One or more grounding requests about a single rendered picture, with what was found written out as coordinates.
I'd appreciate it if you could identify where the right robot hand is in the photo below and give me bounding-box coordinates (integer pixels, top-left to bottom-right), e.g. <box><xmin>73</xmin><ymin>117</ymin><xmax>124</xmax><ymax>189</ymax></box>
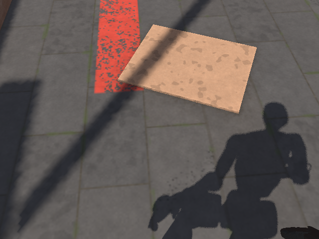
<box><xmin>280</xmin><ymin>226</ymin><xmax>319</xmax><ymax>239</ymax></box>

